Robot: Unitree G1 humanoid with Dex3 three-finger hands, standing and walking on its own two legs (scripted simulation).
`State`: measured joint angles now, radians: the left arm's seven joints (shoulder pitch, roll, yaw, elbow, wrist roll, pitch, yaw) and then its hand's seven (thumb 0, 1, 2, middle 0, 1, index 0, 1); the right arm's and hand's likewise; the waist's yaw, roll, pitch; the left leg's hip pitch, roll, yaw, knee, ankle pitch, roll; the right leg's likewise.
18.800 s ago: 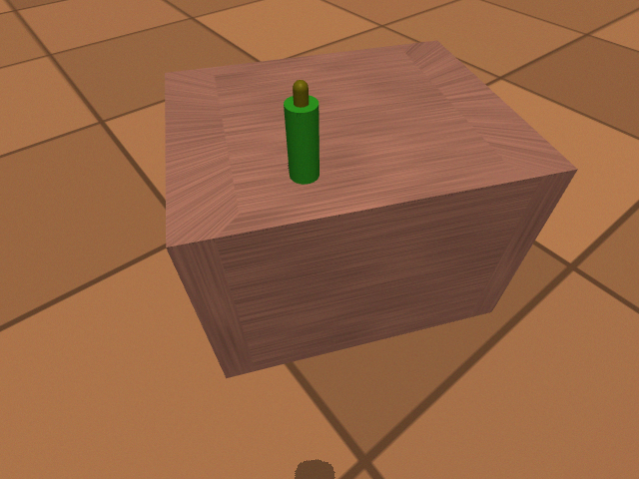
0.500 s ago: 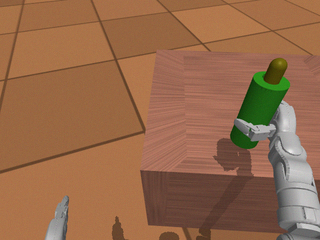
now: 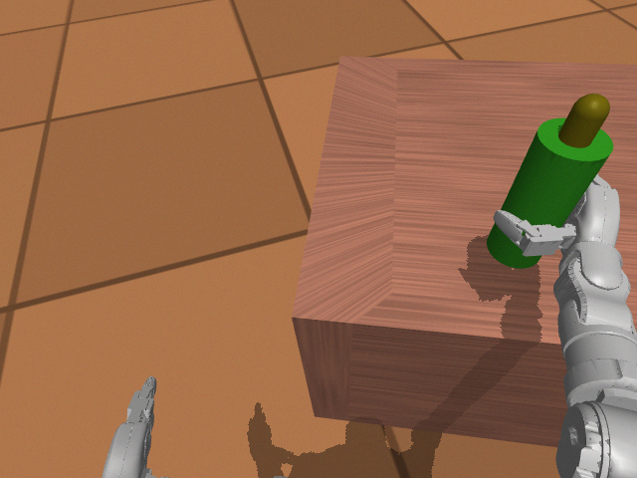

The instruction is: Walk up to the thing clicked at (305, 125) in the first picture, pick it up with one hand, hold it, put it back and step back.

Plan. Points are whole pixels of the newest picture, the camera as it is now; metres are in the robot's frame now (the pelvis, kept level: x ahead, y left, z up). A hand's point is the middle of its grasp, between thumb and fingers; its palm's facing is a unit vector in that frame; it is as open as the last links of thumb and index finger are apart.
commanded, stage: crouch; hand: right
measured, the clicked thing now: (547, 186) +0.45 -0.21 +0.12
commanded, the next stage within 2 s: lower in 0.38 s
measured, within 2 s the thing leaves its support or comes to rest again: rests again in 1.22 s
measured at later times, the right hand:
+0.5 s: hand (527, 211) +0.47 -0.21 +0.06, palm faces +0.22 +0.98 +0.00, open 10.0 cm
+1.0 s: hand (515, 231) +0.48 -0.22 +0.00, palm faces +0.23 +0.97 -0.01, open 10.0 cm
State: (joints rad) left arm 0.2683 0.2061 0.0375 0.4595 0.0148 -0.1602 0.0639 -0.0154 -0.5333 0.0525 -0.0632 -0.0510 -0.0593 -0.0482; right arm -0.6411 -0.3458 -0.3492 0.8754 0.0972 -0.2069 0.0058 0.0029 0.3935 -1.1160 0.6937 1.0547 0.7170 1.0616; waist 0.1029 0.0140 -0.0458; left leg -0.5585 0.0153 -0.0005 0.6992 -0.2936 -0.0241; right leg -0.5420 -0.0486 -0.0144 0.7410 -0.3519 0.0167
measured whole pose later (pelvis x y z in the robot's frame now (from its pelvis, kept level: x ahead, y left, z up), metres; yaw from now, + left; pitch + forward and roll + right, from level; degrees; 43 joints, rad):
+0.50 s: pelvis +0.00 +0.00 -0.02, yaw +0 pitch +13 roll +2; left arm 0.31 0.22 0.04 0.32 0.03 -0.13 0.03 -0.01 -0.54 0.06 -0.06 -0.05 -0.06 -0.05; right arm -0.72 -0.40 -0.41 1.04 0.07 -0.31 0.04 0.00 0.39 -1.12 0.69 1.06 0.71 1.06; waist 0.14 0.01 -0.09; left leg -0.70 0.01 0.00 0.81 -0.34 -0.03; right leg -0.69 -0.06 -0.01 0.87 -0.41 0.01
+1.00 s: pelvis -0.02 +0.00 -0.05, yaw +1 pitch +18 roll +2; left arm 0.34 0.24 0.04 0.17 0.07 -0.10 0.01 -0.02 -0.55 0.06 -0.06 -0.05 -0.05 -0.05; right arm -0.78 -0.47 -0.48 1.12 0.01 -0.38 0.03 0.00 0.39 -1.12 0.69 1.05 0.71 1.06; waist 0.20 0.02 -0.10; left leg -0.92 0.00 0.01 0.99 -0.38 -0.03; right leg -0.92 -0.07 0.01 1.06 -0.46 0.01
